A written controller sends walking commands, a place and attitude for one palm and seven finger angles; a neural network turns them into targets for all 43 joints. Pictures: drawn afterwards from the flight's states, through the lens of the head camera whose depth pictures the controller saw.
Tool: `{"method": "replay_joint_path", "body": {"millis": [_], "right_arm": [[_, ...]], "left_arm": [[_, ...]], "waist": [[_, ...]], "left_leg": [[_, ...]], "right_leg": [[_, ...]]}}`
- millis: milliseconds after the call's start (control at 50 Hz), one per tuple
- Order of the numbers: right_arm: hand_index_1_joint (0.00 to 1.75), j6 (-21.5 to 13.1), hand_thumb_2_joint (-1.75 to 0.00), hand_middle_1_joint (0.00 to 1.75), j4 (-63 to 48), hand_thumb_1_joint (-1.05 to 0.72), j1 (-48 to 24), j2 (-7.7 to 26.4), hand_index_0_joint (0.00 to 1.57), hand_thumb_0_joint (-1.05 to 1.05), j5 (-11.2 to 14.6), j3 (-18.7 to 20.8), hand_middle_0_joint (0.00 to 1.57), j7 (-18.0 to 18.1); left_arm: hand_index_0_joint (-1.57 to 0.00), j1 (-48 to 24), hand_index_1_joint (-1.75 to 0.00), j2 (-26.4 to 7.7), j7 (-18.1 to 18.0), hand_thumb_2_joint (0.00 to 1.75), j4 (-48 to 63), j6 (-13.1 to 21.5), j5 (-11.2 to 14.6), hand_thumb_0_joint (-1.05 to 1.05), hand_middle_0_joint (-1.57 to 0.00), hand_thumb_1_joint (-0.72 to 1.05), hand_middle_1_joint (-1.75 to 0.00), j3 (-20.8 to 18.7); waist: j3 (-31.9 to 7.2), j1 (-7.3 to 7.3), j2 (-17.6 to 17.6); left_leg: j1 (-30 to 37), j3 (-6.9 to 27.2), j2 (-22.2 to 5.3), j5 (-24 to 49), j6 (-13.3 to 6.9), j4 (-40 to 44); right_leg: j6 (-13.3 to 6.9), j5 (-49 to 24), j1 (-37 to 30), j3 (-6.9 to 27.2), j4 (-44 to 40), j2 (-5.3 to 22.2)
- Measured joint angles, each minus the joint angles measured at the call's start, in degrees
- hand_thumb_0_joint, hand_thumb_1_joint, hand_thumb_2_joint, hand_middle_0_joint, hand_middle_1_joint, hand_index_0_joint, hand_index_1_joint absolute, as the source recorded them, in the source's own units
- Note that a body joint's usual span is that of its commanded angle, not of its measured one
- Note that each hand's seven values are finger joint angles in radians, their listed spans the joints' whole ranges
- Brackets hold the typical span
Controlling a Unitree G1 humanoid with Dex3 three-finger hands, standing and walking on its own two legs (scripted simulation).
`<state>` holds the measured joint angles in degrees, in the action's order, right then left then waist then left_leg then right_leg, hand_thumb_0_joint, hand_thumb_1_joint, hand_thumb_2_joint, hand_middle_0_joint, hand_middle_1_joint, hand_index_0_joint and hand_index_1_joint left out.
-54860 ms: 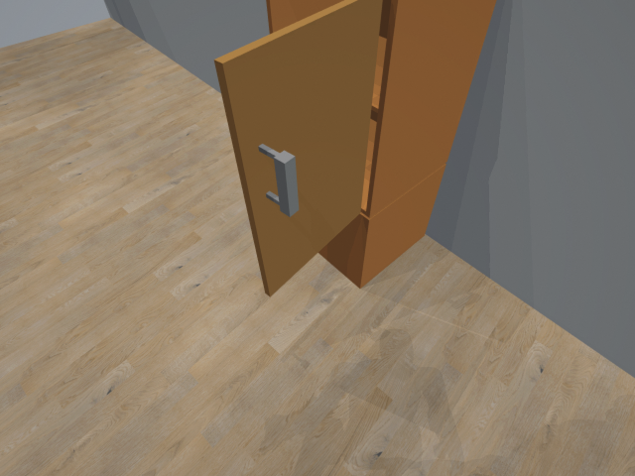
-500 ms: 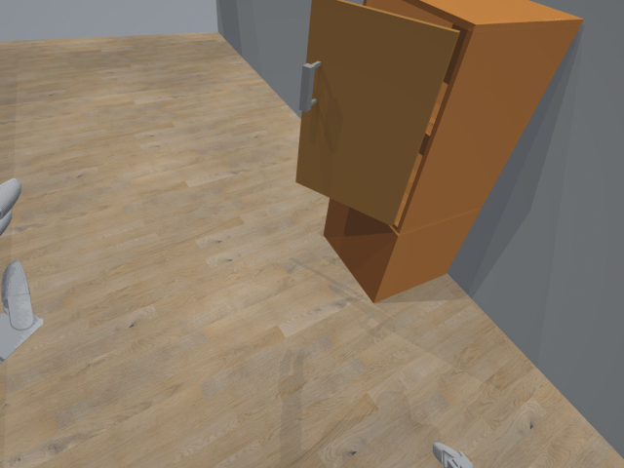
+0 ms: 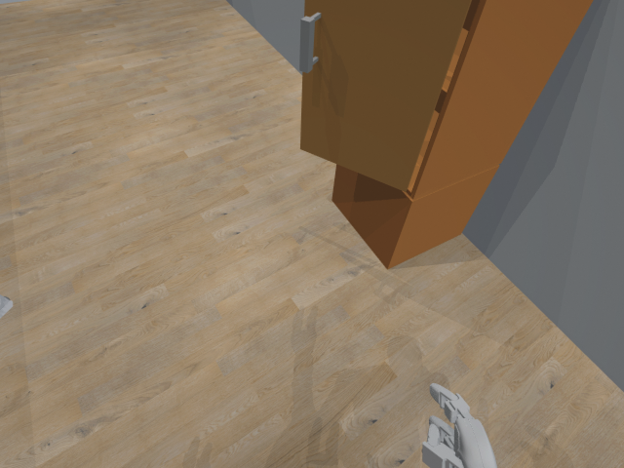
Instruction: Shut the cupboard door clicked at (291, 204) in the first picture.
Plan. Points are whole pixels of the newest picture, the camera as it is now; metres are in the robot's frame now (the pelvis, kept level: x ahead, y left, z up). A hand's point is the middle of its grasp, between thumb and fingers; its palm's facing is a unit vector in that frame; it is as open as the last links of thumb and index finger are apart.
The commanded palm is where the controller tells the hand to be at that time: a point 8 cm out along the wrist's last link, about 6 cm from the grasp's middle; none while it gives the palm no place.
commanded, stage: stop stepping back and stand still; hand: left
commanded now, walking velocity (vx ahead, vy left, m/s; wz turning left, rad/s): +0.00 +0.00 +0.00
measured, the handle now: (311, 42) +1.06 +0.04 +0.04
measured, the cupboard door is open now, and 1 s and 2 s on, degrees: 31 31 31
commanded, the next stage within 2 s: let the arm hang, fingers relaxed in 0.98 s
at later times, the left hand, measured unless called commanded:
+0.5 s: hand (19, 275) +0.24 +0.27 +0.19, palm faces +0.38 -0.78 -0.49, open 7.4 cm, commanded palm +0.18 +0.31 +0.19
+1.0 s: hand out of the picture +0.21 +0.29 +0.18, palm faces +0.43 -0.78 -0.45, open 7.4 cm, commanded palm +0.15 +0.33 +0.19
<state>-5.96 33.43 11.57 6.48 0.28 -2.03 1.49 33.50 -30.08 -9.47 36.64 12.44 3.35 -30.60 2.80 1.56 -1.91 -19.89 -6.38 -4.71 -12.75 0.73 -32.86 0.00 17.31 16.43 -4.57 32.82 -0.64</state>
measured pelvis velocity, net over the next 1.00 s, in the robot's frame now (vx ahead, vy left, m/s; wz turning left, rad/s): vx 0.01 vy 0.03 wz -0.01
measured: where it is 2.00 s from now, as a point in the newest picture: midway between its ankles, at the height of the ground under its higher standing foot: outside the picture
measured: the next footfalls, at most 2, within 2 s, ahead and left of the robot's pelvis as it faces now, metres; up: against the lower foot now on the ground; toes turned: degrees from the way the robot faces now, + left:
none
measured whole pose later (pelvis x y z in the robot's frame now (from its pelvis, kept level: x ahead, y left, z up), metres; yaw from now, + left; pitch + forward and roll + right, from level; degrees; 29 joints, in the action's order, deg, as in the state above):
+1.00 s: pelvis +0.01 +0.03 +0.01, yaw -1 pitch +1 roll -1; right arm -3.3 35.8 13.8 10.7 0.8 -1.0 4.1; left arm 30.9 -22.7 -9.6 26.2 10.3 2.0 -23.4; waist -1.7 0.6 0.8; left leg -15.7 -3.0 -1.1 -12.8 -1.3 -27.6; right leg 0.0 12.7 12.5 -3.4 24.4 0.1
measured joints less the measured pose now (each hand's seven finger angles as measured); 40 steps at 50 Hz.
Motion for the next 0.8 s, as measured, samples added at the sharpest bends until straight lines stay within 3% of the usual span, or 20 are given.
{"method": "replay_joint_path", "body": {"millis": [60, 140, 200, 300, 380, 500, 600, 720, 800], "right_arm": [[0.3, 1.4, -0.9, 0.3, 0.9, -0.91, 1.0, 1.2, 0.2, 0.01, 0.3, -0.1, 0.21, -0.2], [0.3, 3.6, -0.9, 0.3, 3.4, -0.9, 2.1, 3.7, 0.2, 0.01, 0.9, 0.9, 0.21, 0.5], [0.3, 4.0, -0.9, 0.3, 4.8, -0.91, 3.1, 5.6, 0.2, 0.01, 1.0, 1.8, 0.21, 1.7], [0.3, 3.8, -0.9, 0.3, 5.7, -0.91, 2.3, 6.6, 0.2, 0.01, 0.9, 2.7, 0.21, 3.3], [0.3, 2.8, -0.9, 0.3, 2.8, -0.91, 0.2, 6.2, 0.2, 0.01, 0.9, 2.8, 0.2, 3.2], [0.3, 3.1, -0.9, 0.3, -0.7, -0.91, -1.3, 5.0, 0.2, 0.01, 1.2, 2.6, 0.2, 2.3], [0.3, 3.7, -0.9, 0.3, -0.3, -0.91, -0.3, 4.5, 0.2, 0.01, 1.4, 1.9, 0.21, 2.4], [0.3, 3.5, -0.9, 0.3, 2.2, -0.91, 1.9, 4.4, 0.2, 0.01, 1.0, 0.9, 0.21, 2.9], [0.3, 3.0, -0.9, 0.3, 3.3, -0.91, 2.6, 4.0, 0.2, 0.01, 0.6, 0.5, 0.21, 3.0]], "left_arm": [[-0.21, 2.3, -0.31, 0.8, 0.6, 0.9, -2.8, 0.0, -0.1, 0.01, -0.22, 0.89, -0.3, 1.0], [-0.21, 3.8, -0.31, 4.7, 0.2, 0.9, -8.8, -2.2, -0.2, 0.0, -0.22, 0.89, -0.3, 3.9], [-0.21, 1.6, -0.31, 7.3, -0.3, 0.9, -12.8, -3.9, -0.6, 0.01, -0.22, 0.89, -0.3, 6.3], [-0.21, -3.6, -0.31, 10.0, -0.7, 0.9, -12.9, -5.3, -1.3, 0.01, -0.22, 0.89, -0.3, 9.1], [-0.21, -4.1, -0.31, 8.3, -0.6, 0.9, -8.0, -3.6, -1.6, 0.02, -0.22, 0.89, -0.3, 9.0], [-0.21, 0.0, -0.31, 3.6, -0.2, 0.9, -5.2, -0.4, -0.8, 0.01, -0.22, 0.89, -0.3, 5.0], [-0.21, 1.7, -0.31, 3.8, 0.2, 0.9, -9.2, -1.2, -0.1, 0.01, -0.22, 0.89, -0.3, 4.4], [-0.21, -1.0, -0.31, 8.8, 0.1, 0.9, -12.1, -3.8, -0.6, 0.01, -0.21, 0.89, -0.3, 8.3], [-0.21, -3.2, -0.31, 10.5, -0.1, 0.9, -11.1, -4.0, -1.3, 0.01, -0.21, 0.89, -0.3, 10.1]], "waist": [[-1.4, -0.16, 3.8], [-4.2, -1.32, 5.7], [-4.6, -1.63, 5.6], [-3.2, -2.37, 1.8], [-2.6, -0.91, 0.7], [-3.9, 0.73, 1.4], [-4.6, -0.4, 2.7], [-4.1, -2.81, 2.9], [-3.7, -3.32, 2.5]], "left_leg": [[-0.3, 1.1, -0.9, -1.7, 0.4, -1.3], [0.1, 3.7, 1.2, -5.4, 0.2, -3.9], [2.3, 4.8, 2.0, -3.8, -0.3, -1.7], [5.7, 4.2, 3.4, -4.5, -0.4, 1.4], [5.5, 4.1, 3.0, -4.2, -0.4, 1.6], [4.4, 3.7, 2.6, -3.6, -0.7, 2.2], [4.4, 3.2, 2.9, -2.6, -1.2, 3.4], [4.7, 3.2, 3.5, -1.4, -1.7, 4.3], [4.7, 3.6, 3.7, -0.8, -1.9, 4.5]], "right_leg": [[-2.5, -1.5, -1.1, -0.9, -1.7, -1.2], [-2.8, 0.0, -1.6, 0.3, -2.2, -1.1], [-2.3, 1.0, -2.5, 0.0, -1.7, -0.6], [-1.3, 2.0, -4.2, 0.5, -1.2, 0.8], [-1.3, 0.8, -4.6, 0.5, -3.0, 0.3], [-1.1, -0.9, -4.0, 1.0, -5.1, -0.1], [-0.5, -2.0, -3.9, 1.4, -6.3, 0.1], [-0.1, -2.8, -4.0, 1.3, -6.6, 0.7], [-0.1, -3.4, -4.2, 1.0, -6.9, 0.9]]}}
